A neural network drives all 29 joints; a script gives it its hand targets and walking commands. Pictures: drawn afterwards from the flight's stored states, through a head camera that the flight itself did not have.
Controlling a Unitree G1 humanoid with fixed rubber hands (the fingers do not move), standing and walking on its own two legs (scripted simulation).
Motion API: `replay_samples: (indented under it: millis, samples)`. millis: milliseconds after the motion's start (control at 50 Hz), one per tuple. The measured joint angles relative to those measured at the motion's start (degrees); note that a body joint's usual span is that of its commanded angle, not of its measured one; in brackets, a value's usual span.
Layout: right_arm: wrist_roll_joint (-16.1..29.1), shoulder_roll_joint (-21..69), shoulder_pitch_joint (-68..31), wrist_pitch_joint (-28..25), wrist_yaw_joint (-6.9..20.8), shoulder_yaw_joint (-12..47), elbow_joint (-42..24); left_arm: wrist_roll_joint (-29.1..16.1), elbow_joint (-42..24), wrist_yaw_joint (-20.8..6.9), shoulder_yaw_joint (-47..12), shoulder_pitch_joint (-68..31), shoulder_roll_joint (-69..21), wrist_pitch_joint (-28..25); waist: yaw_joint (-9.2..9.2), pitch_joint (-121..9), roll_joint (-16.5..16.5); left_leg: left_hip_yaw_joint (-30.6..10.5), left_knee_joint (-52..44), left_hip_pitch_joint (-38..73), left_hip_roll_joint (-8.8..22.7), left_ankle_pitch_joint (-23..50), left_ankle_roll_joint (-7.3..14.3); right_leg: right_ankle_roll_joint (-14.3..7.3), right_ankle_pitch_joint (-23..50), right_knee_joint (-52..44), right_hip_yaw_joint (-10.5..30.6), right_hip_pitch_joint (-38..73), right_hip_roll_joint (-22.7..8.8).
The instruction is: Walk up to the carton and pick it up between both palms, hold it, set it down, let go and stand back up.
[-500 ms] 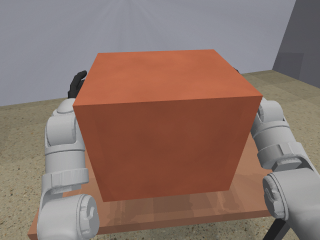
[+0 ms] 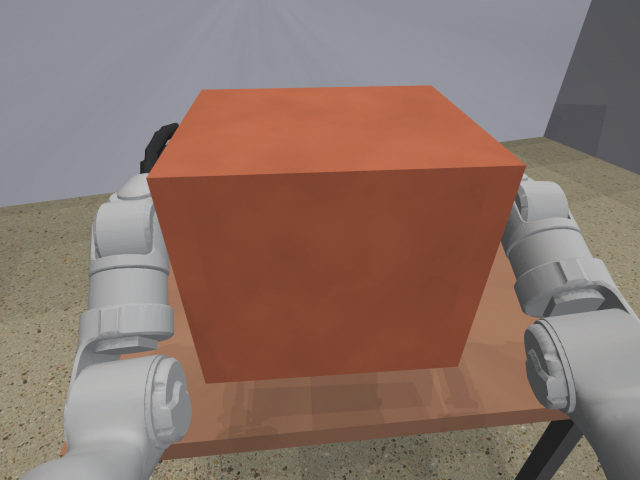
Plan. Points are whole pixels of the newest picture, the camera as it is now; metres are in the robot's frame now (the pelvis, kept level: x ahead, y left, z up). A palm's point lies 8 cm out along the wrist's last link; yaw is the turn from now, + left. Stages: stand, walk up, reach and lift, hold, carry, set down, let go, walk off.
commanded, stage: hold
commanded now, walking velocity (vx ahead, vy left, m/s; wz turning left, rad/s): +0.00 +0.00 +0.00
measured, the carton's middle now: (326, 224) +0.35 +0.01 +0.23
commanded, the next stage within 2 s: none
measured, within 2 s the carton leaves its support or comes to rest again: neither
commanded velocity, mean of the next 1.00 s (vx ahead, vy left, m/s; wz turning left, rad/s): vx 0.00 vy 0.00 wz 0.00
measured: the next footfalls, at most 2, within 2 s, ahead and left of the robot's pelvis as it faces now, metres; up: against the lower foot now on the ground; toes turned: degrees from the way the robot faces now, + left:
none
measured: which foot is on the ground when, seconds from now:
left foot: down 0.00-1.00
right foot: down 0.00-1.00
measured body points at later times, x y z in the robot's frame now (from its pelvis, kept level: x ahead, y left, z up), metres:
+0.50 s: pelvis +0.01 +0.00 +0.00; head -0.07 +0.02 +0.44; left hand +0.39 +0.21 +0.26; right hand +0.40 -0.18 +0.27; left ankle +0.03 +0.13 -0.75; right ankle +0.02 -0.13 -0.75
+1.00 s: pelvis +0.01 +0.00 +0.00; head -0.08 +0.03 +0.44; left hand +0.39 +0.20 +0.27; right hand +0.40 -0.18 +0.28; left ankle +0.03 +0.13 -0.75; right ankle +0.02 -0.13 -0.75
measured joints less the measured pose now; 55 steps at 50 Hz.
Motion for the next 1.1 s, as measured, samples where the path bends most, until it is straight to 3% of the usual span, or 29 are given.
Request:
replay_samples:
  millis: [220, 560, 1100]
  samples:
    - [0.39, 0.02, 0.53, -0.15, -0.18, 0.51, -0.36, -0.25, -0.49, 0.23, -0.06, 0.48, -0.01, 0.14, -0.21, 0.41, 0.03, -0.66, -0.13, 0.1, -0.02, -0.11, -0.16, -0.15, -0.25, -0.21, -0.39, 0.34, 0.11]
    - [1.52, -0.24, 4.35, 1.57, -0.99, 2.22, -6.9, -0.18, -8.01, 0.46, 0.5, 4.97, -1.38, 2.34, -0.57, 0.59, 0.57, -0.95, 0.6, 2.16, -0.17, -1.75, 0.01, 0.03, -1.35, -0.63, -0.21, 3.0, 0.14]
    - [0.6, -0.4, 1.82, 2.23, -0.26, 0.94, -3.22, 0.58, -3.73, 0.14, 0.74, 1.98, -1.18, 2.17, -0.44, 0.68, 0.39, -0.4, 0.29, 1.54, -0.38, -1.18, 0.26, 0.24, -0.82, -0.44, 1.0, 1.89, 0.09]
